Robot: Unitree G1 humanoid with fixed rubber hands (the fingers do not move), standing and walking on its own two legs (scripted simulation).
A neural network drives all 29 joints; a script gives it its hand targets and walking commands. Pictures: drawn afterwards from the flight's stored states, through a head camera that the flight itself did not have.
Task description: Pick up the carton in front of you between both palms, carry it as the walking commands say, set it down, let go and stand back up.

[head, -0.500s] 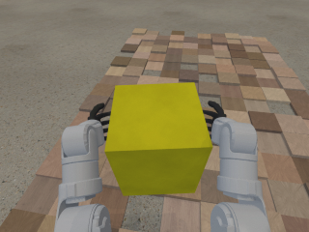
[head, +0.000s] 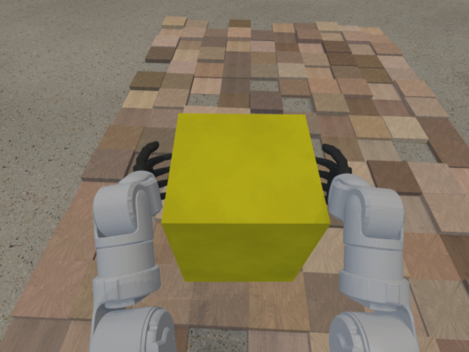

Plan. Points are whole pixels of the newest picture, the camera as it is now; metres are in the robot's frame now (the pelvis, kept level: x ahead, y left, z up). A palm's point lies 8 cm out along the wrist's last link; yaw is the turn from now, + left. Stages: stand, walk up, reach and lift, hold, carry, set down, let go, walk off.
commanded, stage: carry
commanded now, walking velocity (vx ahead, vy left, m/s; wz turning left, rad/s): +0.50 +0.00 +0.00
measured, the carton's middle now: (240, 204) +0.37 -0.01 +0.05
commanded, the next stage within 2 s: none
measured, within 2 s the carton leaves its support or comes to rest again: neither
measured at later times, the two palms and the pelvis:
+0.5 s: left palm (156, 95) +0.66 +0.16 +0.09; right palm (280, 86) +0.68 -0.14 +0.10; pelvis +0.34 -0.01 +0.00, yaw +1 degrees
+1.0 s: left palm (155, 17) +1.06 +0.20 +0.12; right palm (249, 14) +1.05 -0.10 +0.13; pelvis +0.70 +0.05 -0.02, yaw +1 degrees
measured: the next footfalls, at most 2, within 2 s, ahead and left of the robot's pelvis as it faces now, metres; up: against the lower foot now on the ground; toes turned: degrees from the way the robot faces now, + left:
right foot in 0.38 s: +0.46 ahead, -0.05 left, +0.01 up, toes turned -6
left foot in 0.86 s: +0.81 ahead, +0.11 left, +0.00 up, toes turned +5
